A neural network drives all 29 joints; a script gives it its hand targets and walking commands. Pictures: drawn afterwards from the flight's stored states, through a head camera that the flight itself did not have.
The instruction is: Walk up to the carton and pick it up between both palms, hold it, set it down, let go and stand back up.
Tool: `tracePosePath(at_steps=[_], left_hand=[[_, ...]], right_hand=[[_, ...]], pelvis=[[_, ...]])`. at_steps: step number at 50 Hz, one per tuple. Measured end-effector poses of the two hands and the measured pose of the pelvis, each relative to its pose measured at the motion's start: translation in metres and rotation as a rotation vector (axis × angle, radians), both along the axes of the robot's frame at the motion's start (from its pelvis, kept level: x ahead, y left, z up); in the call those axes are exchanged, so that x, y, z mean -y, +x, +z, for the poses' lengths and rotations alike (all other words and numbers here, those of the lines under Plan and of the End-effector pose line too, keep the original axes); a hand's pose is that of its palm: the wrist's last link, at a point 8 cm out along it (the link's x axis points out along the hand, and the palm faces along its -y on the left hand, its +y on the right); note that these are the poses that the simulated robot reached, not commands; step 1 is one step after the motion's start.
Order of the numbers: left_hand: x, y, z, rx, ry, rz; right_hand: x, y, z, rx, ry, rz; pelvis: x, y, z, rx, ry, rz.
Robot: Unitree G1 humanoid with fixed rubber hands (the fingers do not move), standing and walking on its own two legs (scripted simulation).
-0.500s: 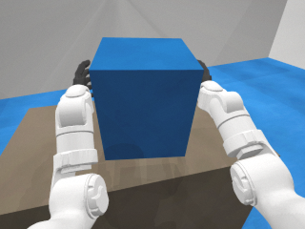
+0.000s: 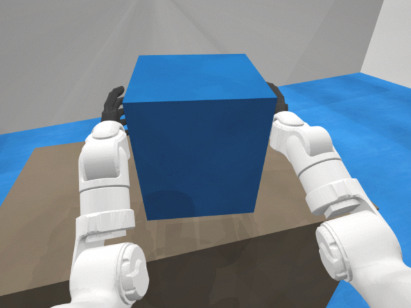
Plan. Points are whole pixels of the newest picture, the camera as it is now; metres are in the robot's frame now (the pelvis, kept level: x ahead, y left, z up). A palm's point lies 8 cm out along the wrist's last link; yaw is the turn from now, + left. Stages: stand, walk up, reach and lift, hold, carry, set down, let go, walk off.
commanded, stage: hold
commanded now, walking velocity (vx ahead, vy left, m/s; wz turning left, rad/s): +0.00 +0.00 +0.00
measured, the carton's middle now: (197, 135) +0.38 +0.00 +0.23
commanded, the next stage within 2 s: set down in 0.22 s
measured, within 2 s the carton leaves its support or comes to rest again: neither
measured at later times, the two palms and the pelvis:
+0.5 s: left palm (100, 127) +0.35 +0.17 +0.27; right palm (268, 120) +0.36 -0.13 +0.26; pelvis -0.02 +0.00 +0.00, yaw +1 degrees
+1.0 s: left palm (117, 147) +0.38 +0.16 +0.21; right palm (265, 152) +0.37 -0.14 +0.18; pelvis +0.00 +0.00 +0.00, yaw +1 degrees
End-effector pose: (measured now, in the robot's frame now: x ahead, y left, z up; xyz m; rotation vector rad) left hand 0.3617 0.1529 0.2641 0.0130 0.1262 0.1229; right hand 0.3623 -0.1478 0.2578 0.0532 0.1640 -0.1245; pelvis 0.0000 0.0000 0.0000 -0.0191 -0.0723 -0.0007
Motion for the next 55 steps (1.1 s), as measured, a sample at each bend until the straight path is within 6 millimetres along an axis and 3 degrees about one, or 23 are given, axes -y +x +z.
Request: tracePosePath(at_steps=[8, 19, 29, 34, 41, 44, 48, 55], left_hand=[[-0.006, -0.008, 0.010, 0.024, -0.009, 0.020], [-0.015, -0.012, -0.003, 0.005, -0.015, 0.020], [-0.022, -0.004, 0.018, 0.119, -0.015, 0.018], [-0.025, 0.004, 0.011, 0.108, 0.021, 0.004], [-0.022, 0.014, -0.030, 0.056, 0.039, -0.016], [-0.018, 0.015, -0.045, 0.055, 0.044, -0.021], [-0.010, 0.016, -0.051, 0.078, 0.043, -0.019], [-0.001, 0.022, -0.044, 0.082, 0.059, -0.022]], right_hand=[[-0.006, -0.002, 0.006, 0.020, 0.022, 0.013], [-0.015, -0.005, -0.006, 0.000, -0.015, 0.020], [-0.023, 0.000, 0.006, 0.115, 0.010, 0.007], [-0.027, 0.005, -0.015, 0.105, -0.018, 0.004], [-0.026, 0.007, -0.068, 0.060, -0.023, -0.010], [-0.021, 0.007, -0.082, 0.062, -0.023, -0.016], [-0.013, 0.008, -0.084, 0.091, -0.033, -0.019], [-0.004, 0.014, -0.072, 0.100, -0.046, -0.022]], pelvis=[[0.002, 0.003, 0.000, 0.028, 0.002, 0.004], [0.002, -0.009, 0.000, 0.040, -0.002, 0.020], [0.000, -0.017, 0.001, 0.051, 0.007, 0.017], [-0.001, -0.014, 0.002, 0.077, 0.013, 0.019], [-0.003, -0.010, 0.001, 0.091, 0.010, 0.029], [-0.003, -0.008, 0.001, 0.082, 0.007, 0.027], [-0.003, -0.005, 0.000, 0.069, 0.003, 0.024], [-0.001, -0.003, 0.000, 0.067, 0.007, 0.017]])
